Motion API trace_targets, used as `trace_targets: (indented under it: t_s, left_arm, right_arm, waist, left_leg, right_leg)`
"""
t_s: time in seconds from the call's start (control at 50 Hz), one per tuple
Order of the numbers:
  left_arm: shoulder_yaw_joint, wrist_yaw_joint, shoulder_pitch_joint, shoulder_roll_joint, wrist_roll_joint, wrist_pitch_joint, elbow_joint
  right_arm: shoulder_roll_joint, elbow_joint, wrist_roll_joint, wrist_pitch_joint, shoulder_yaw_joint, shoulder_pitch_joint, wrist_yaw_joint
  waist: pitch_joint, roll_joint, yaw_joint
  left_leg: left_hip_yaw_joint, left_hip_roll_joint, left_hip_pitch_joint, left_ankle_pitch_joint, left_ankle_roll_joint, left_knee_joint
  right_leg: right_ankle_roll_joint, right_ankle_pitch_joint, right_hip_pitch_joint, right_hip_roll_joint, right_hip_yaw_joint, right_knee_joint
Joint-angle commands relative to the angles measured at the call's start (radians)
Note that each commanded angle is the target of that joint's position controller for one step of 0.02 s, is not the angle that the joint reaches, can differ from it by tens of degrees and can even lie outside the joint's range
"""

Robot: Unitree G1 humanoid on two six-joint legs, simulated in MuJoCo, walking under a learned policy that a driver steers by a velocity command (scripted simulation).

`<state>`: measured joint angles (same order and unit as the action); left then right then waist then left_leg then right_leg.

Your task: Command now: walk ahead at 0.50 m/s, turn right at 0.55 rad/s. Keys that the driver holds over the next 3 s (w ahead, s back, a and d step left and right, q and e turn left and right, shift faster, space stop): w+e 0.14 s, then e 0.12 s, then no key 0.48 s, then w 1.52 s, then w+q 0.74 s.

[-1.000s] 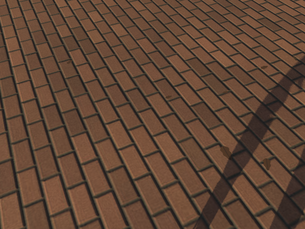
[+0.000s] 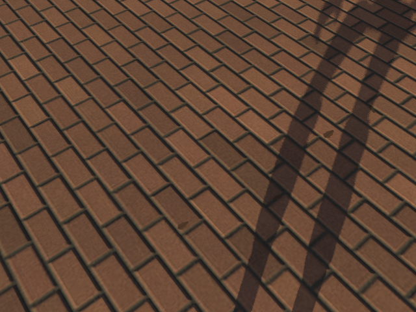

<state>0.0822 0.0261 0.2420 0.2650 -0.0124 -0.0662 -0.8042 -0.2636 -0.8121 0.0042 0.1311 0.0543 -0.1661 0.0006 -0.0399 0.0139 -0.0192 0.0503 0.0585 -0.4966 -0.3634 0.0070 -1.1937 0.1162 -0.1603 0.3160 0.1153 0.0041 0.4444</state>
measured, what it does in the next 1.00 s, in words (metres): walks ahead, turning right: left foot, then right foot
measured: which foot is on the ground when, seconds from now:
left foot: up 0.00-0.28, down 0.30-1.00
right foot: down 0.00-0.30, up 0.32-0.62, down 0.64-0.96, up 0.98-1.00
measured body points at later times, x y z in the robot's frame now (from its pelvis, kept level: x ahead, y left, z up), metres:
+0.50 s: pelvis +0.23 +0.05 +0.00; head +0.27 +0.05 +0.45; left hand +0.42 +0.29 -0.11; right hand +0.32 -0.24 -0.10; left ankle +0.33 +0.13 -0.74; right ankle +0.17 -0.09 -0.67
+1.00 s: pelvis +0.32 +0.03 -0.01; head +0.32 +0.04 +0.44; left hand +0.48 +0.25 -0.13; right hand +0.33 -0.26 -0.12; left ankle +0.34 +0.12 -0.74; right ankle +0.24 -0.09 -0.72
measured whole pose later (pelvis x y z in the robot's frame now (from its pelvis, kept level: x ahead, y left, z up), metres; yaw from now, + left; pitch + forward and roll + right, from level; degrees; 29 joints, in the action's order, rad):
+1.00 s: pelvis +0.32 +0.03 -0.01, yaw -16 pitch +1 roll +0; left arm 0.05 -0.02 0.32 0.24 -0.02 -0.02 -0.72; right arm -0.26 -0.84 0.01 0.09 0.05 -0.28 -0.03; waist 0.03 -0.03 0.01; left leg -0.05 -0.02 -0.29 -0.34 0.05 -0.63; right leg 0.00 -0.44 0.28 -0.01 0.06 0.74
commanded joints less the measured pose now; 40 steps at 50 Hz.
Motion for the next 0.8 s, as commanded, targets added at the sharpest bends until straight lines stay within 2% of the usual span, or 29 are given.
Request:
trace_targets:
  t_s: [0.02,0.06,0.12,0.18,0.22,0.26,0.28,0.3,0.32,0.34,0.36,0.38,0.4,0.42,0.44,0.48,0.52,0.54,0.58,0.6,0.62,0.64,0.66,0.68,0.7,0.72,0.74,0.76,0.8]
  left_arm:
    - [0.026,-0.016,-0.018,0.126,-0.001,-0.017,0.087]
    - [0.036,-0.030,0.010,0.160,-0.005,-0.015,0.088]
    - [0.039,-0.040,0.055,0.163,-0.013,-0.002,0.087]
    - [0.040,-0.043,0.106,0.161,-0.014,0.014,0.078]
    - [0.039,-0.051,0.121,0.151,-0.015,0.030,0.080]
    - [0.039,-0.061,0.079,0.146,-0.012,0.041,0.109]
    - [0.033,-0.062,0.041,0.129,-0.010,0.040,0.129]
    - [0.015,-0.061,0.025,0.077,0.005,0.034,0.165]
    - [-0.004,-0.059,0.211,0.011,0.018,0.026,0.157]
    - [-0.002,-0.049,0.338,0.099,0.007,0.023,0.141]
    - [0.012,-0.048,0.255,0.162,-0.024,0.035,0.132]
    - [0.018,-0.056,0.131,0.184,-0.018,0.055,0.140]
    - [0.021,-0.062,0.060,0.175,-0.006,0.072,0.154]
    - [0.015,-0.062,0.051,0.144,-0.004,0.087,0.164]
    - [0.003,-0.060,0.071,0.101,0.000,0.093,0.164]
    - [-0.017,-0.061,0.094,0.042,0.009,0.087,0.154]
    - [-0.021,-0.059,0.081,0.046,0.014,0.080,0.149]
    - [-0.019,-0.057,0.074,0.057,0.013,0.082,0.148]
    - [-0.015,-0.051,0.058,0.067,0.013,0.091,0.149]
    - [-0.014,-0.047,0.051,0.065,0.018,0.094,0.148]
    - [-0.013,-0.046,0.025,0.072,0.030,0.096,0.159]
    - [-0.011,-0.049,0.009,0.102,0.045,0.096,0.180]
    - [0.000,-0.055,-0.035,0.169,0.045,0.098,0.200]
    - [-0.011,-0.049,-0.052,0.114,0.045,0.094,0.182]
    - [-0.023,-0.043,-0.079,0.070,0.047,0.085,0.188]
    - [-0.025,-0.040,-0.084,0.062,0.049,0.077,0.181]
    - [-0.025,-0.039,-0.078,0.069,0.045,0.069,0.182]
    - [-0.021,-0.042,-0.047,0.078,0.039,0.063,0.173]
    - [-0.007,-0.048,0.008,0.116,0.022,0.062,0.163]
  right_arm:
    - [-0.099,0.078,-0.016,-0.009,0.030,-0.019,0.009]
    - [-0.077,0.110,-0.021,-0.017,0.022,0.053,0.014]
    - [-0.048,0.142,-0.017,-0.014,0.009,0.162,0.007]
    - [-0.067,0.179,-0.006,-0.008,0.015,0.233,-0.002]
    - [-0.096,0.191,-0.008,-0.001,0.026,0.227,-0.009]
    - [-0.118,0.181,-0.011,0.009,0.038,0.164,-0.014]
    - [-0.133,0.166,-0.023,0.016,0.045,0.089,-0.012]
    - [-0.189,0.160,-0.050,0.019,0.055,-0.025,-0.007]
    - [-0.220,0.158,-0.069,0.006,0.055,-0.091,-0.004]
    - [-0.214,0.143,-0.033,-0.013,0.058,-0.125,-0.013]
    - [-0.172,0.162,-0.014,-0.029,0.053,-0.061,-0.009]
    - [-0.101,0.180,-0.020,-0.045,0.029,-0.004,-0.005]
    - [-0.069,0.178,-0.025,-0.058,0.010,0.031,-0.004]
    - [-0.064,0.170,-0.028,-0.066,0.002,0.060,-0.005]
    - [-0.077,0.160,-0.032,-0.070,0.005,0.082,-0.008]
    - [-0.098,0.147,-0.036,-0.070,0.014,0.098,-0.010]
    - [-0.117,0.132,-0.025,-0.074,0.021,0.083,-0.008]
    - [-0.121,0.126,-0.018,-0.078,0.021,0.074,-0.007]
    - [-0.119,0.123,-0.008,-0.090,0.016,0.080,-0.006]
    - [-0.111,0.122,-0.003,-0.095,0.011,0.086,-0.008]
    - [-0.086,0.110,-0.004,-0.096,0.000,0.061,-0.010]
    - [-0.056,0.100,-0.016,-0.093,-0.012,0.035,-0.014]
    - [-0.050,0.099,-0.031,-0.088,-0.014,-0.019,-0.020]
    - [-0.034,0.092,-0.032,-0.089,-0.017,-0.020,-0.016]
    - [-0.055,0.086,-0.032,-0.092,-0.013,0.007,-0.012]
    - [-0.060,0.078,-0.031,-0.096,-0.010,0.010,-0.008]
    - [-0.074,0.069,-0.030,-0.099,-0.006,0.002,-0.003]
    - [-0.081,0.061,-0.029,-0.100,-0.003,-0.014,-0.001]
    - [-0.075,0.056,-0.014,-0.092,-0.001,-0.016,0.000]
  waist:
    - [0.081,-0.015,0.045]
    - [0.056,-0.034,0.027]
    - [0.052,-0.077,-0.023]
    - [0.049,-0.109,-0.054]
    - [0.073,-0.125,-0.045]
    - [0.103,-0.151,-0.002]
    - [0.142,-0.144,0.045]
    - [0.276,-0.067,0.086]
    - [0.420,0.209,0.022]
    - [0.528,0.264,0.005]
    - [0.441,0.193,0.029]
    - [0.315,0.086,0.055]
    - [0.226,0.046,0.051]
    - [0.164,0.062,0.017]
    - [0.132,0.091,-0.011]
    - [0.153,0.127,-0.024]
    - [0.213,0.140,-0.010]
    - [0.228,0.141,-0.006]
    - [0.216,0.129,-0.014]
    - [0.190,0.125,-0.023]
    - [0.158,0.111,-0.018]
    - [0.143,0.054,-0.008]
    - [0.110,-0.086,0.057]
    - [0.108,-0.178,0.065]
    - [0.053,-0.163,0.054]
    - [0.024,-0.158,0.052]
    - [0.005,-0.144,0.046]
    - [0.021,-0.122,0.037]
    - [0.012,-0.118,0.016]
  left_leg:
    - [0.017,0.055,-0.128,0.058,-0.037,0.128]
    - [-0.007,0.035,-0.120,0.174,-0.064,0.280]
    - [-0.024,-0.022,-0.042,0.393,-0.068,0.531]
    - [-0.021,-0.072,-0.003,0.448,-0.060,0.652]
    - [0.000,-0.094,0.017,0.407,-0.041,0.711]
    - [0.006,-0.098,0.086,0.382,-0.008,0.758]
    - [-0.005,-0.070,0.194,0.490,0.022,0.810]
    - [0.109,0.089,0.445,0.778,0.090,0.737]
    - [0.419,0.363,0.762,1.196,0.272,0.675]
    - [0.618,0.454,0.827,1.043,0.370,0.682]
    - [0.574,0.404,0.755,0.735,0.365,0.736]
    - [0.422,0.313,0.617,0.597,0.299,0.766]
    - [0.327,0.251,0.474,0.568,0.262,0.791]
    - [0.252,0.198,0.344,0.567,0.234,0.821]
    - [0.179,0.154,0.243,0.574,0.213,0.849]
    - [0.091,0.121,0.183,0.710,0.218,0.860]
    - [0.099,0.151,0.227,0.754,0.239,0.849]
    - [0.107,0.163,0.241,0.706,0.241,0.846]
    - [0.109,0.158,0.210,0.466,0.219,0.847]
    - [0.103,0.138,0.168,0.300,0.192,0.848]
    - [0.101,0.111,0.121,0.136,0.142,0.852]
    - [0.080,0.075,0.060,-0.006,0.077,0.821]
    - [-0.006,-0.014,0.039,-0.082,0.020,0.759]
    - [-0.059,-0.037,0.186,0.013,-0.011,0.733]
    - [-0.054,-0.037,0.229,0.079,-0.022,0.721]
    - [-0.053,-0.034,0.234,0.105,-0.018,0.723]
    - [-0.044,-0.028,0.224,0.112,-0.011,0.727]
    - [-0.052,-0.037,0.210,0.057,-0.003,0.720]
    - [-0.093,-0.073,0.140,-0.089,0.014,0.656]
  right_leg:
    - [0.208,0.296,-0.120,-0.277,0.324,-0.220]
    - [0.185,0.311,-0.060,-0.239,0.265,-0.229]
    - [0.124,0.232,-0.025,-0.176,0.213,-0.196]
    - [0.091,0.248,-0.063,-0.183,0.261,-0.124]
    - [0.063,0.277,-0.140,-0.195,0.322,-0.030]
    - [0.031,0.316,-0.183,-0.192,0.374,0.073]
    - [-0.006,0.352,-0.172,-0.153,0.345,0.172]
    - [-0.053,0.204,-0.064,-0.101,0.290,0.401]
    - [-0.121,-0.547,0.199,0.040,0.199,0.720]
    - [-0.144,-0.608,0.290,-0.008,0.233,0.911]
    - [-0.172,-0.495,0.388,-0.056,0.209,1.002]
    - [-0.184,-0.421,0.406,-0.092,0.155,0.963]
    - [-0.189,-0.382,0.380,-0.110,0.143,0.907]
    - [-0.189,-0.375,0.304,-0.130,0.133,0.812]
    - [-0.186,-0.358,0.218,-0.135,0.100,0.691]
    - [-0.187,-0.324,0.079,-0.126,0.040,0.486]
    - [-0.182,-0.214,0.012,-0.131,0.033,0.364]
    - [-0.176,-0.173,-0.014,-0.132,0.033,0.317]
    - [-0.152,-0.078,-0.093,-0.124,0.017,0.187]
    - [-0.132,-0.019,-0.148,-0.114,0.003,0.101]
    - [-0.107,0.003,-0.190,-0.124,0.022,0.033]
    - [-0.072,0.046,-0.241,-0.206,0.119,-0.005]
    - [-0.022,0.009,-0.189,-0.290,0.204,-0.021]
    - [-0.001,-0.228,-0.017,-0.287,0.209,-0.080]
    - [-0.028,-0.337,0.050,-0.241,0.184,-0.100]
    - [-0.056,-0.341,0.070,-0.216,0.161,-0.091]
    - [-0.073,-0.293,0.066,-0.199,0.142,-0.075]
    - [-0.075,-0.320,0.038,-0.189,0.131,-0.059]
    - [-0.039,-0.455,0.010,-0.202,0.163,-0.061]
